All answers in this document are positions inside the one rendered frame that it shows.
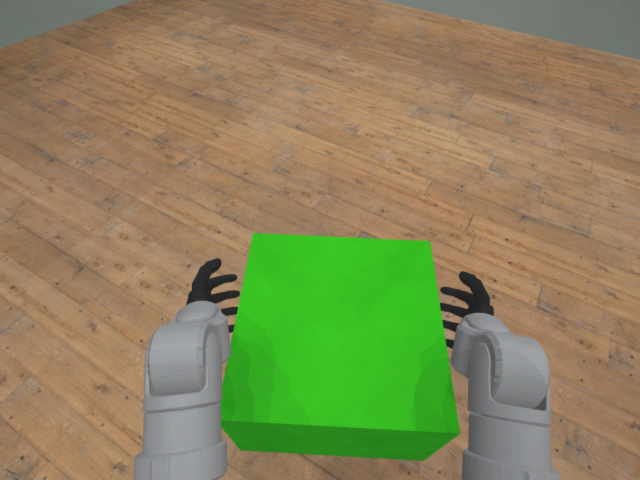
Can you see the right robot hand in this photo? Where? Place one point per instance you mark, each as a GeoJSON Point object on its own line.
{"type": "Point", "coordinates": [478, 302]}

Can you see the left robot forearm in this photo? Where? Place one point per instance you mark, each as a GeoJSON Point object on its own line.
{"type": "Point", "coordinates": [182, 390]}

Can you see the carton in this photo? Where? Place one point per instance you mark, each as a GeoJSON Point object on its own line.
{"type": "Point", "coordinates": [339, 349]}

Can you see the left robot hand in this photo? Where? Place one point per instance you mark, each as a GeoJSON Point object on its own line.
{"type": "Point", "coordinates": [202, 287]}

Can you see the right robot forearm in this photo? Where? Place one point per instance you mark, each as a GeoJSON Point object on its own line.
{"type": "Point", "coordinates": [509, 395]}

